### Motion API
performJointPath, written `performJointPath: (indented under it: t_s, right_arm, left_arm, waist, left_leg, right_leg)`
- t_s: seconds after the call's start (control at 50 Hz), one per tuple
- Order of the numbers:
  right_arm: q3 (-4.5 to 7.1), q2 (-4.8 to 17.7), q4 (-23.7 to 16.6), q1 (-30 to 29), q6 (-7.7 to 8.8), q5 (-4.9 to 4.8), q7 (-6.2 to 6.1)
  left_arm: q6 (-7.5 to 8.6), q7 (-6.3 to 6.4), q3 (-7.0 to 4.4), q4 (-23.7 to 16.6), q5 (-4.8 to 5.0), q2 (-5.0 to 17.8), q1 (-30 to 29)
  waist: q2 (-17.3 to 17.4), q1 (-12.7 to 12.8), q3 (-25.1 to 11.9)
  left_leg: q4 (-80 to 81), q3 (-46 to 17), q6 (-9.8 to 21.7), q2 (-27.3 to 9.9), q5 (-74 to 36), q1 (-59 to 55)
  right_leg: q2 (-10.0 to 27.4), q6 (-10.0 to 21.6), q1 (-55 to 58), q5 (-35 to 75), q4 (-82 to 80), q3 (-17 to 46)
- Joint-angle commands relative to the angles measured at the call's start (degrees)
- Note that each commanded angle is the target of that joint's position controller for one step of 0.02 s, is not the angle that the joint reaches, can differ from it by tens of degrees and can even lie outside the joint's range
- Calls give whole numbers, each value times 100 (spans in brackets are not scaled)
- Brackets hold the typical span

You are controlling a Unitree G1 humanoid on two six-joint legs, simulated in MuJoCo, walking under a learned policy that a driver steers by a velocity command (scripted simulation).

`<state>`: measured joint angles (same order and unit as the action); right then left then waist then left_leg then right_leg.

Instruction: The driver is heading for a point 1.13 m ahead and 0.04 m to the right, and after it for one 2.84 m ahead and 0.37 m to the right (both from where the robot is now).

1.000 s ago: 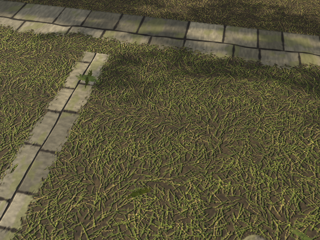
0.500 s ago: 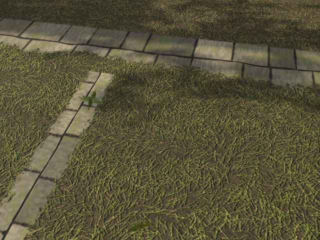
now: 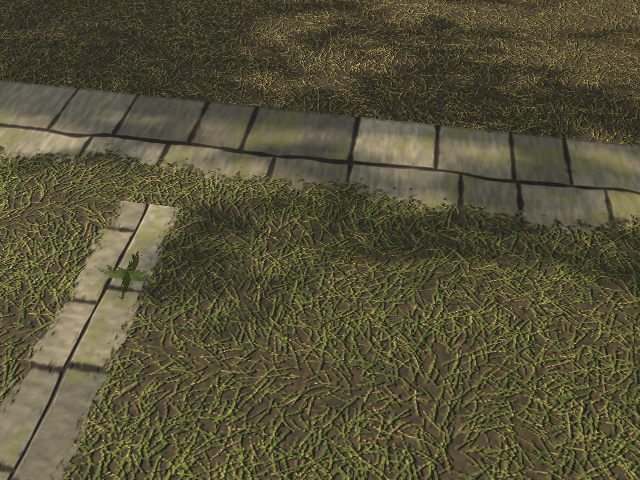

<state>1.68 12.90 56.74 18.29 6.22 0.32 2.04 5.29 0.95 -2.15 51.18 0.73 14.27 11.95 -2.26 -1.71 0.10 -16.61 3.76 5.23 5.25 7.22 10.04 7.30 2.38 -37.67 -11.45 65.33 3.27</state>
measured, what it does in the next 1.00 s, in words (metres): walks ahead: right foot, then left foot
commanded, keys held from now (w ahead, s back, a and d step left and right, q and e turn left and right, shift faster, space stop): w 1.00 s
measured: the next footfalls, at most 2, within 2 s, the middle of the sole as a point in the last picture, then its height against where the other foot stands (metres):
right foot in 0.30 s outside the picture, level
left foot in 0.86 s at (290, 420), level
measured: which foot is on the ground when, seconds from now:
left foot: down 0.00-0.32, up 0.34-0.84, down 0.86-1.00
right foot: up 0.00-0.28, down 0.30-0.86, up 0.88-1.00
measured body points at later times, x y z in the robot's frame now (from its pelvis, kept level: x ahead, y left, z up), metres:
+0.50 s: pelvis +0.28 -0.08 +0.00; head +0.29 -0.10 +0.45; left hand +0.33 +0.18 -0.12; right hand +0.36 -0.35 -0.14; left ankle +0.28 +0.08 -0.66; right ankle +0.30 -0.16 -0.74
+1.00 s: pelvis +0.55 -0.01 -0.01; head +0.58 +0.00 +0.44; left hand +0.58 +0.25 -0.15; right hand +0.67 -0.27 -0.13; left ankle +0.61 +0.07 -0.74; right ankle +0.44 -0.16 -0.65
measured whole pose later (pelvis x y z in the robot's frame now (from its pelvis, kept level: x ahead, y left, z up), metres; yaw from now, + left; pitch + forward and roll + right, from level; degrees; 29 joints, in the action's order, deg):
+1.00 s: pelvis +0.55 -0.01 -0.01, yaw +1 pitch +2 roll +0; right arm 3.1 14.0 51.6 9.5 5.9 -0.2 2.1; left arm 5.7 0.2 -2.7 55.6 1.4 14.4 17.4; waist -1.4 0.2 1.5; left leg -27.2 3.8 3.9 2.0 8.5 20.5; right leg 2.2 3.0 -22.3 -21.3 68.0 1.8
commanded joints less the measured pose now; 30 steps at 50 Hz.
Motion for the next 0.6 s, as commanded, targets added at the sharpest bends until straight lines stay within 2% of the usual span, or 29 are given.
performJointPath:
  t_s: [0.02,0.1,0.16,0.2,0.24,0.26,0.28,0.3,0.32,0.34,0.36,0.38,0.4,0.42,0.44,0.46,0.48,0.52,0.6]
  right_arm:
    - [117,750,-309,-224,102,-4,-112]
    - [145,912,-217,233,27,-95,-202]
    - [165,970,-93,543,-33,-144,-208]
    - [181,974,-27,653,-91,-152,-218]
    - [216,1039,-15,610,-151,-156,-231]
    - [228,1082,-35,507,-182,-154,-234]
    - [206,1038,-70,389,-214,-133,-233]
    - [121,829,-161,338,-220,-59,-230]
    - [-66,232,-265,879,-114,-30,-185]
    - [-98,214,-210,951,46,-98,-159]
    - [68,845,-332,459,137,-253,-136]
    - [92,937,-472,38,159,-283,-148]
    - [112,871,-498,-179,131,-200,-183]
    - [148,787,-497,-149,52,-140,-210]
    - [143,649,-459,-30,-37,-131,-213]
    - [135,523,-419,72,-104,-129,-218]
    - [141,489,-434,59,-147,-121,-228]
    - [171,523,-574,-311,-180,-82,-244]
    - [164,420,-841,-1162,-148,-68,-208]
  left_arm:
    - [-23,39,-76,-241,-73,257,204]
    - [45,-34,-39,-486,-23,166,-724]
    - [61,-129,-13,-645,36,183,-1229]
    - [95,-208,-14,-766,54,239,-1433]
    - [146,-268,-50,-808,55,361,-1326]
    - [170,-278,-99,-755,51,459,-1046]
    - [184,-265,-211,-565,40,643,-388]
    - [198,-223,-372,-255,19,1018,746]
    - [161,-204,-532,-94,-82,1658,1610]
    - [144,-229,-444,-42,-68,1373,1785]
    - [161,-232,-312,-106,-43,972,1346]
    - [150,-231,-234,-253,-31,764,754]
    - [144,-262,-173,-321,-56,586,327]
    - [161,-287,-130,-333,-87,445,132]
    - [165,-311,-110,-282,-105,361,95]
    - [180,-314,-121,-208,-103,388,187]
    - [194,-298,-143,-132,-101,468,299]
    - [190,-237,-183,-15,-107,613,514]
    - [107,-118,-179,122,-75,655,830]
  waist:
    - [453,270,319]
    - [445,-61,313]
    - [498,-256,416]
    - [523,-275,474]
    - [591,-138,405]
    - [655,53,260]
    - [628,412,-113]
    - [403,851,-875]
    - [-856,836,-1792]
    - [-1372,839,-2214]
    - [-906,771,-1475]
    - [-525,594,-922]
    - [-124,424,-544]
    - [-186,231,-355]
    - [-257,116,-276]
    - [-259,61,-226]
    - [-211,22,-148]
    - [-95,61,12]
    - [-113,264,175]
  left_leg:
    - [1185,-1197,982,-1598,-380,602]
    - [1096,-933,734,-1519,-473,82]
    - [920,-938,698,-1675,-323,-409]
    - [700,-1012,650,-1859,-320,-815]
    - [397,-1093,563,-2001,-570,-1076]
    - [76,-1054,494,-1982,-1162,-1098]
    - [-709,-844,368,-1744,-2124,-1013]
    - [-2145,-532,179,-1388,-2214,-338]
    - [-4534,-36,-275,-518,-376,2030]
    - [-5609,-820,-275,-177,2424,3058]
    - [-6072,-1098,-137,-559,2150,3551]
    - [-5930,-905,-73,-892,1590,3516]
    - [-5580,-803,-96,-1107,1139,3269]
    - [-5221,-818,-113,-1288,844,2923]
    - [-5047,-793,-146,-1338,674,2632]
    - [-4946,-731,-186,-1333,574,2524]
    - [-4819,-704,-230,-1343,444,2588]
    - [-4336,-695,-324,-1372,11,2985]
    - [-2976,-600,-410,-1298,-995,3200]
  right_leg:
    - [242,-159,-144,895,-788,8]
    - [-7,-204,4,1742,-2443,-200]
    - [-133,-213,54,1625,-3038,-271]
    - [-178,-108,15,1275,-3323,-245]
    - [-266,52,312,811,-3561,-288]
    - [-393,145,770,635,-3673,-401]
    - [-591,278,1657,570,-3801,-560]
    - [-296,546,3249,713,-3669,-220]
    - [1179,1374,5683,170,-3839,2094]
    - [1641,1669,6132,-342,-4742,3899]
    - [1450,1360,5520,-452,-4812,3265]
    - [1255,1169,4664,-9,-4899,2392]
    - [1001,1081,3871,440,-5120,1796]
    - [773,980,3357,703,-5320,1354]
    - [612,950,3041,821,-5494,1081]
    - [538,992,2883,1079,-5597,877]
    - [509,1035,2825,1359,-5668,709]
    - [518,1074,2925,1753,-5762,516]
    - [403,940,3135,1705,-5873,172]
Keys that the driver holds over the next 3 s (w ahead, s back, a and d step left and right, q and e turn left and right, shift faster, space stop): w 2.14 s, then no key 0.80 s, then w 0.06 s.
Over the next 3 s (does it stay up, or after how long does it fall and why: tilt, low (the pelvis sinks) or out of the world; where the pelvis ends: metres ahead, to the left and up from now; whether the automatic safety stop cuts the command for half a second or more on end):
stays up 1.37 -0.01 -0.02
